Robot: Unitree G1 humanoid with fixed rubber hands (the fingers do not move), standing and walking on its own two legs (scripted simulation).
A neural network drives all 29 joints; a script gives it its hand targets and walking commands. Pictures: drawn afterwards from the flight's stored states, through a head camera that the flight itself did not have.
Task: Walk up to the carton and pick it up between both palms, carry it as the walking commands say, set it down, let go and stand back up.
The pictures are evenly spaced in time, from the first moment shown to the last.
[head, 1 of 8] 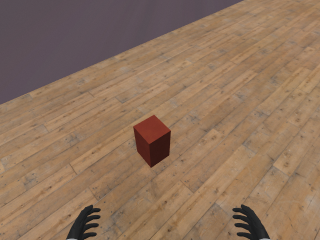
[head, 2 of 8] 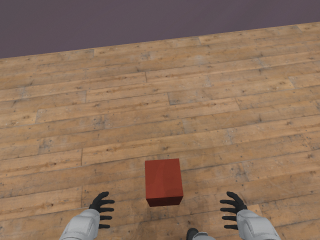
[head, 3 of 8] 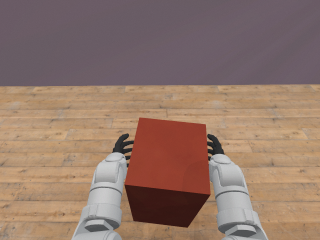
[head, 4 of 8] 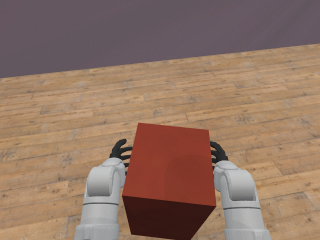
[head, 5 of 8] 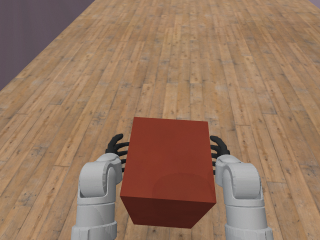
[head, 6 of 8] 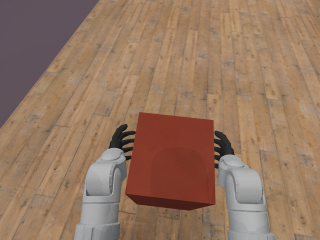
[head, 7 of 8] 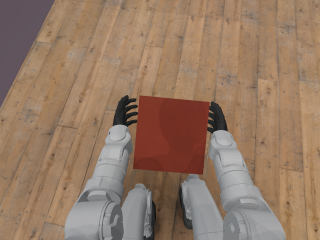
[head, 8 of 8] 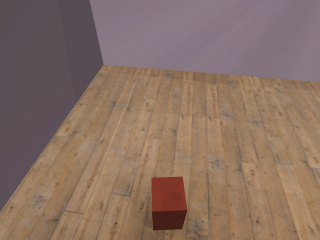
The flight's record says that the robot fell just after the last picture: no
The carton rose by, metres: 0.65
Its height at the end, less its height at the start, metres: +0.00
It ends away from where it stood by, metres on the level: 6.09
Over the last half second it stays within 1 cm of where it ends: yes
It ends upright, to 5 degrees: yes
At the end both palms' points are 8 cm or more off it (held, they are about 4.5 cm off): yes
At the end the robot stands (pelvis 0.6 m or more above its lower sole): yes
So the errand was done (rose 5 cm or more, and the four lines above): yes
